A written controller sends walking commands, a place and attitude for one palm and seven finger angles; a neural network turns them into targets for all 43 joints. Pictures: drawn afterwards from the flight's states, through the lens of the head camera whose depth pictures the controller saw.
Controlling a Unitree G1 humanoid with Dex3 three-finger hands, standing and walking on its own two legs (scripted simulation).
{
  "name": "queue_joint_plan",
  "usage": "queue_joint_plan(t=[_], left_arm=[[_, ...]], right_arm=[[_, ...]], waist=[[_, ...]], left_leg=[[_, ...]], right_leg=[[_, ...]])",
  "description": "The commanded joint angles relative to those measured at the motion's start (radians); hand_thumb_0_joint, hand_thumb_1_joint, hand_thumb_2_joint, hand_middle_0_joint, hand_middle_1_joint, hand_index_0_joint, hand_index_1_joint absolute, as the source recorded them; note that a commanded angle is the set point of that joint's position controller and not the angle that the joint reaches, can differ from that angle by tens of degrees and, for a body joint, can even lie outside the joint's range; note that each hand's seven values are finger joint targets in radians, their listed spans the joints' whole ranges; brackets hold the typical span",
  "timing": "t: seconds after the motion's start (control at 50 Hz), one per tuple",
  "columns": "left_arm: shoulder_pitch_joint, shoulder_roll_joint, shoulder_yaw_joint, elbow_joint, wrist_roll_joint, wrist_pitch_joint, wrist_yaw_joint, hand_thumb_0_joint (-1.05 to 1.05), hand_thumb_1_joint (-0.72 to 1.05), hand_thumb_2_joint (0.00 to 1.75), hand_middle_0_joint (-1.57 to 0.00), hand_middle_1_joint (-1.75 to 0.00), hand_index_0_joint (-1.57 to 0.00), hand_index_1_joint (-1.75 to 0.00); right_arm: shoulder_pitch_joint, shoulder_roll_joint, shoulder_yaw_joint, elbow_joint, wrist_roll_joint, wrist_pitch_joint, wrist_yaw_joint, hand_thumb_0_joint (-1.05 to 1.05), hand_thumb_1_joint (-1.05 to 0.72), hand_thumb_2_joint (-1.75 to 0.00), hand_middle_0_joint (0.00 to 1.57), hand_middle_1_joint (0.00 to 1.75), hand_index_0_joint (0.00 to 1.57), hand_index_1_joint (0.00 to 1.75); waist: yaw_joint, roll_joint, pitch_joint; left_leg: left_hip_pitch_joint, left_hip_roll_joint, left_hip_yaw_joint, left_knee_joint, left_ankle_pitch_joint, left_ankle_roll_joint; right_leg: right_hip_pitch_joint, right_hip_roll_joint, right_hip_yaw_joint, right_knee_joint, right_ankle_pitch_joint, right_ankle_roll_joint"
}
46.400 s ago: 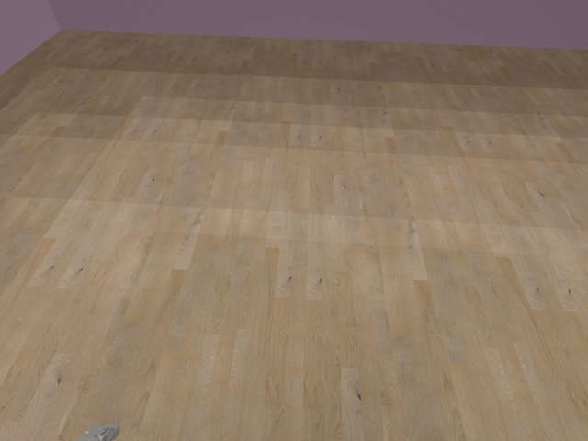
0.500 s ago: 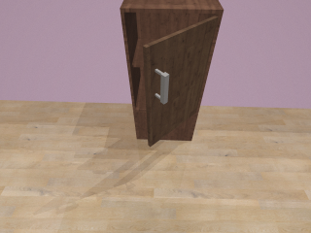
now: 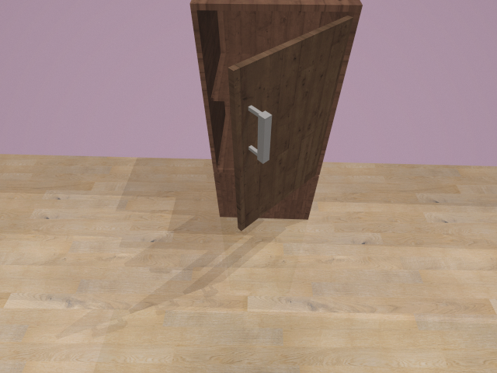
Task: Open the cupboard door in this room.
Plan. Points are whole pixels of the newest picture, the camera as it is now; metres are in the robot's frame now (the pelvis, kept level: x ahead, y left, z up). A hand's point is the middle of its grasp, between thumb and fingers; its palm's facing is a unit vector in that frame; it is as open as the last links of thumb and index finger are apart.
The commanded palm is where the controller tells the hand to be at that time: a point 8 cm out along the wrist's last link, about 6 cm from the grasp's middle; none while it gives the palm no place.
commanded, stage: look to check the result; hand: left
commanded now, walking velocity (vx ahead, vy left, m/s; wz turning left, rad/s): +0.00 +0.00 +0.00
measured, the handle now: (258, 134) +0.63 +0.01 +0.00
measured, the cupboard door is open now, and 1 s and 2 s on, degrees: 44 44 44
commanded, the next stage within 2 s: walk to a spot facing it in 0.22 s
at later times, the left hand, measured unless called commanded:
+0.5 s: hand out of the picture +0.00 +0.16 -0.18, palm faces +0.03 -0.98 -0.18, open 7.3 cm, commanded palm none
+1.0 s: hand out of the picture +0.12 +0.19 -0.18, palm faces -0.21 -0.94 -0.26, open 7.3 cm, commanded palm none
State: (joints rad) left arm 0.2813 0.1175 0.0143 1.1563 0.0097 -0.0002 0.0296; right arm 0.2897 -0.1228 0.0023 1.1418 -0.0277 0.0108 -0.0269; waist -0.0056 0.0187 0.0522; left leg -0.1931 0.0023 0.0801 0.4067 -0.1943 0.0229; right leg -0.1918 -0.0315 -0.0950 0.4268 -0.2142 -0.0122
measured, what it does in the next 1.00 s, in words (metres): lifts its left foot, turning right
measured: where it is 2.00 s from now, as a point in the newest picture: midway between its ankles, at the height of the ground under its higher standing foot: outside the picture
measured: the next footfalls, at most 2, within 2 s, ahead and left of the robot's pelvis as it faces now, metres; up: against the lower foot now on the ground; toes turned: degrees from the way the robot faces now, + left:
left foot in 1.04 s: +0.07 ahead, +0.12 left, +0.00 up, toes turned -17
right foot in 1.36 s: -0.02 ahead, -0.13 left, +0.00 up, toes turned -33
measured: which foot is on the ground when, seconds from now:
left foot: down 0.00-0.76, up 0.78-1.00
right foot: down 0.00-1.00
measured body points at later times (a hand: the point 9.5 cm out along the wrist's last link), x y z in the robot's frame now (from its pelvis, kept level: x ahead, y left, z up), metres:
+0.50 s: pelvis +0.01 -0.01 +0.00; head +0.03 -0.02 +0.45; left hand +0.00 +0.21 -0.16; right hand +0.00 -0.22 -0.17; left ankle +0.02 +0.10 -0.74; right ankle +0.01 -0.11 -0.74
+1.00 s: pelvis +0.00 +0.00 -0.01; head +0.06 -0.01 +0.44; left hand +0.13 +0.24 -0.16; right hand +0.05 -0.28 -0.14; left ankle +0.02 +0.13 -0.73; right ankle +0.01 -0.11 -0.74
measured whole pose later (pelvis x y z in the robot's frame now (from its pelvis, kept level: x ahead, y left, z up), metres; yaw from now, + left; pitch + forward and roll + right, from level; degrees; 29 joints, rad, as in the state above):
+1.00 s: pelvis +0.00 +0.00 -0.01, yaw -16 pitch +2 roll +1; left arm 0.18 0.23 0.09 0.95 0.03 0.05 0.01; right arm 0.09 -0.22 -0.05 0.90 -0.01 0.04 -0.03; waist 0.02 -0.02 0.09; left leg -0.32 0.01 0.01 0.69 -0.42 -0.02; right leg -0.34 0.09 0.16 0.52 -0.20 -0.03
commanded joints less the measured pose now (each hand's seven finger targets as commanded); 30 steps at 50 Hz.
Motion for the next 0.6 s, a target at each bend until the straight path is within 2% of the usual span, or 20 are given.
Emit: queue_joint_plan(t=[0.0, 0.16, 0.32, 0.36, 0.48, 0.58], left_arm=[[0.064, 0.097, 0.02, -0.022, 0.0, -0.015, 0.009, 0.0, 0.9, 0.9, -0.2, -0.3, -0.2, -0.3], [0.062, 0.095, 0.018, -0.02, -0.001, -0.016, 0.009, 0.0, 0.9, 0.9, -0.2, -0.3, -0.2, -0.3], [0.058, 0.099, 0.017, -0.019, -0.002, -0.019, 0.009, 0.0, 0.9, 0.9, -0.2, -0.3, -0.2, -0.3], [0.05, 0.109, 0.026, -0.026, -0.001, -0.01, 0.007, 0.0, 0.9, 0.9, -0.2, -0.3, -0.2, -0.3], [0.003, 0.147, 0.072, -0.096, 0.011, 0.019, -0.007, 0.0, 0.9, 0.9, -0.2, -0.3, -0.2, -0.3], [-0.021, 0.151, 0.087, -0.156, 0.017, 0.032, -0.022, 0.0, 0.9, 0.9, -0.2, -0.3, -0.2, -0.3]], right_arm=[[0.082, -0.074, -0.012, -0.016, 0.004, -0.013, -0.009, 0.0, -0.9, -0.9, 0.2, 0.3, 0.2, 0.3], [0.07, -0.074, -0.01, -0.008, 0.003, -0.013, -0.01, 0.0, -0.9, -0.9, 0.2, 0.3, 0.2, 0.3], [0.066, -0.078, -0.008, -0.006, 0.004, -0.016, -0.012, 0.0, -0.9, -0.9, 0.2, 0.3, 0.2, 0.3], [0.062, -0.086, -0.015, -0.006, 0.004, -0.009, -0.016, 0.0, -0.9, -0.9, 0.2, 0.3, 0.2, 0.3], [0.036, -0.135, -0.055, -0.065, 0.003, 0.013, -0.027, 0.0, -0.9, -0.9, 0.2, 0.3, 0.2, 0.3], [-0.002, -0.18, -0.079, -0.126, 0.001, 0.012, -0.028, 0.0, -0.9, -0.9, 0.2, 0.3, 0.2, 0.3]], waist=[[-0.003, -0.016, 0.029], [-0.003, -0.014, 0.038], [-0.001, -0.019, 0.02], [-0.003, -0.01, 0.039], [-0.009, -0.021, 0.014], [0.002, 0.044, -0.006]], left_leg=[[-0.02, 0.096, -0.1, -0.09, 0.013, 0.005], [-0.008, 0.095, -0.097, -0.089, 0.037, 0.004], [0.01, 0.1, -0.097, -0.086, 0.085, 0.003], [0.02, 0.107, -0.08, -0.065, 0.064, 0.002], [0.002, 0.15, -0.041, -0.003, -0.025, 0.008], [-0.015, 0.218, -0.071, -0.025, -0.105, 0.034]], right_leg=[[-0.014, -0.085, 0.094, -0.096, 0.012, -0.025], [-0.013, -0.089, 0.096, -0.108, 0.024, -0.025], [0.011, -0.09, 0.09, -0.106, 0.068, -0.025], [-0.027, -0.087, 0.11, -0.099, 0.065, -0.03], [-0.107, -0.068, 0.158, -0.015, 0.068, -0.045], [-0.164, -0.018, 0.166, 0.091, 0.044, -0.037]])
